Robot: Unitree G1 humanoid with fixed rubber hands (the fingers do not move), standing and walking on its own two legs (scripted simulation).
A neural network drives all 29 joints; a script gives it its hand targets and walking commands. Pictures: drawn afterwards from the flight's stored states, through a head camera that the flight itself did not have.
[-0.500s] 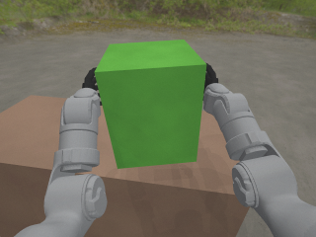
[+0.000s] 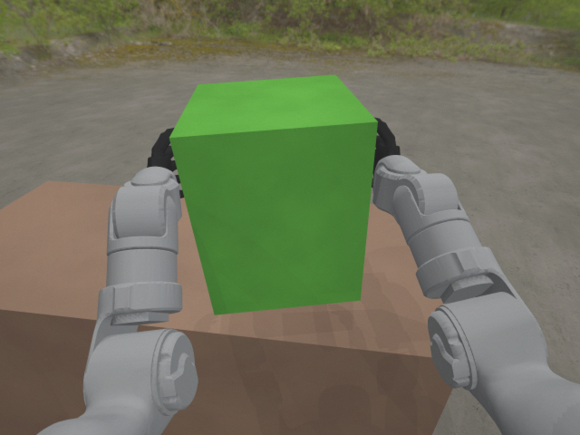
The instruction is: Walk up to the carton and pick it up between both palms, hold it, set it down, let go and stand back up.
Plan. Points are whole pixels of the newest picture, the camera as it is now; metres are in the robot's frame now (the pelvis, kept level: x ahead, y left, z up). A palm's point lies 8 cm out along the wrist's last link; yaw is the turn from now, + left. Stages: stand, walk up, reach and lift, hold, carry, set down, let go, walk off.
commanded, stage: hold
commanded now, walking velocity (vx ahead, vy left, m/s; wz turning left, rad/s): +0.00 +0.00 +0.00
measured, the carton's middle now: (277, 190) +0.39 +0.00 +0.25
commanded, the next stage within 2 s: none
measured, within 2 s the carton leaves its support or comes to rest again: neither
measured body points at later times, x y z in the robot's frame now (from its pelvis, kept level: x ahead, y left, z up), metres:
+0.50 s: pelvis +0.00 +0.00 +0.00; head -0.10 +0.02 +0.44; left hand +0.38 +0.15 +0.29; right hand +0.37 -0.15 +0.30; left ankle +0.03 +0.10 -0.75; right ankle +0.02 -0.09 -0.75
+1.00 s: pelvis +0.00 +0.00 +0.00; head -0.10 +0.02 +0.44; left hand +0.38 +0.15 +0.29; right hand +0.38 -0.15 +0.29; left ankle +0.03 +0.10 -0.75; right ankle +0.02 -0.09 -0.75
